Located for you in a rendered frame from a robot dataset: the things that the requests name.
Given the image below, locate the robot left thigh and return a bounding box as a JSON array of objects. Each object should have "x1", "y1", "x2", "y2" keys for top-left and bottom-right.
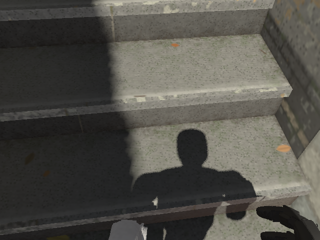
[{"x1": 108, "y1": 219, "x2": 148, "y2": 240}]

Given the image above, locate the right robot hand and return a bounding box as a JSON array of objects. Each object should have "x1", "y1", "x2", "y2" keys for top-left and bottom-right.
[{"x1": 256, "y1": 205, "x2": 320, "y2": 240}]

